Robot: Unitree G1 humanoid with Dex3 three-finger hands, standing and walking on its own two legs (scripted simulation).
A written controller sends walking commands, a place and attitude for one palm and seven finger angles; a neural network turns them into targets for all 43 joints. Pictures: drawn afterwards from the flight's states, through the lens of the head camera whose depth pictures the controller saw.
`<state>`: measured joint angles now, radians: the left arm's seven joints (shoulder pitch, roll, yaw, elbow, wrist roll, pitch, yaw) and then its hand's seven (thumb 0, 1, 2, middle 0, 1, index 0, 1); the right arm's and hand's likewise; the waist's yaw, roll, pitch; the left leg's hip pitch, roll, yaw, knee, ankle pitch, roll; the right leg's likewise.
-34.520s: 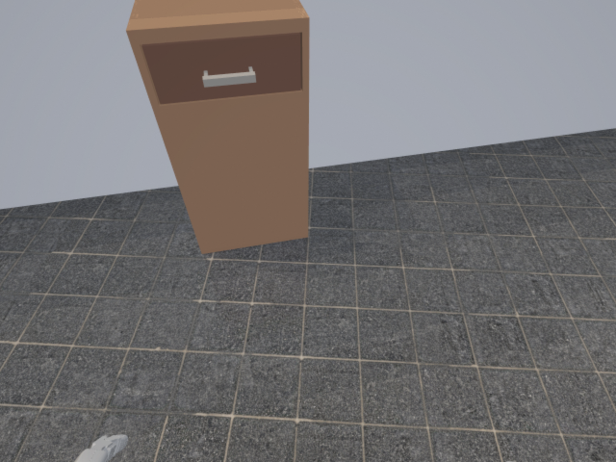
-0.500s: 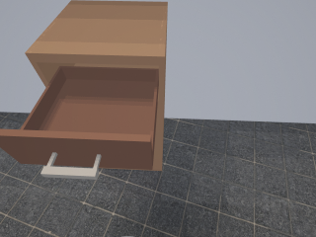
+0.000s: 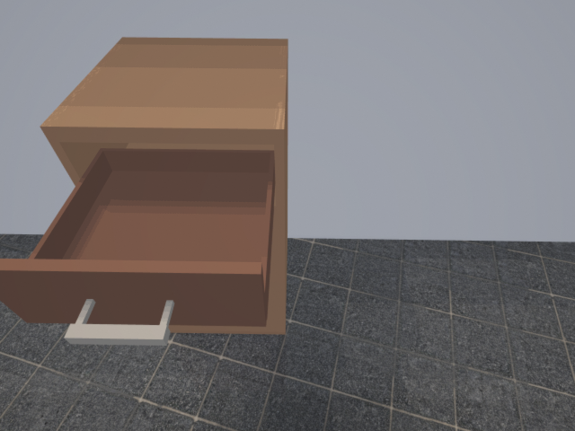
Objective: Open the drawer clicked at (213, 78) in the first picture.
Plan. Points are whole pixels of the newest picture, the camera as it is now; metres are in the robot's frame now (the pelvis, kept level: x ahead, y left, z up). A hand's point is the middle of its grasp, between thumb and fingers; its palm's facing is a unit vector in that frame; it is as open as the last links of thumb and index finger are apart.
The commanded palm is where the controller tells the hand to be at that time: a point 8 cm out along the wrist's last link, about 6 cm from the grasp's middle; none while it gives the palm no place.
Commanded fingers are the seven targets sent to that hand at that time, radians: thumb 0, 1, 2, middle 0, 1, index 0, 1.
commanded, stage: come to a stop and stand still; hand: left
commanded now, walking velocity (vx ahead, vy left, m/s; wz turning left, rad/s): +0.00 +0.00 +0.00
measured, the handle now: (123, 320) +0.27 +0.27 -0.01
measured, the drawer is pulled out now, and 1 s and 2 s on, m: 0.30 0.30 0.30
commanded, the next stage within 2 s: look again from close up in 0.60 s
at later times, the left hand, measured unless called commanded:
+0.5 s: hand out of the picture -0.02 +0.15 -0.18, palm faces +0.07 -0.98 -0.16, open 7.4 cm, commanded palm none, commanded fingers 0.00 0.90 0.90 -0.20 -0.30 -0.20 -0.30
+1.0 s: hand out of the picture +0.01 +0.20 -0.18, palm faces +0.02 -0.98 -0.19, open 7.4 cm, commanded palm none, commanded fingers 0.00 0.90 0.90 -0.20 -0.30 -0.20 -0.30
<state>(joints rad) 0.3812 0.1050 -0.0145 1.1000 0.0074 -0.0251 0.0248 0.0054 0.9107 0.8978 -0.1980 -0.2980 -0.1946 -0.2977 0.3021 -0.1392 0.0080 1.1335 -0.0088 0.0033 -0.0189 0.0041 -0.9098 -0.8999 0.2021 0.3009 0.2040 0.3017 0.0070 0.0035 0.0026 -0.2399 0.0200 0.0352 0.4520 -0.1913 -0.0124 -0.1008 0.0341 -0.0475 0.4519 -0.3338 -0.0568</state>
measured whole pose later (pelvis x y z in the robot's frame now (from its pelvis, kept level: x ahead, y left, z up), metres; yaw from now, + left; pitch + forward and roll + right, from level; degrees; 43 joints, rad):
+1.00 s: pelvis +0.01 +0.03 -0.01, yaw -1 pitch -2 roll -1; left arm 0.34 0.14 -0.01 1.04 0.01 -0.01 0.05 0.01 0.91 0.90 -0.20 -0.30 -0.20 -0.30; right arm 0.30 -0.16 0.01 1.06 -0.02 0.00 -0.03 0.01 -0.93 -0.90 0.20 0.30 0.20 0.30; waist 0.00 0.01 0.01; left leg -0.29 0.00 0.04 0.61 -0.29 0.03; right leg -0.13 0.02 -0.03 0.54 -0.39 -0.02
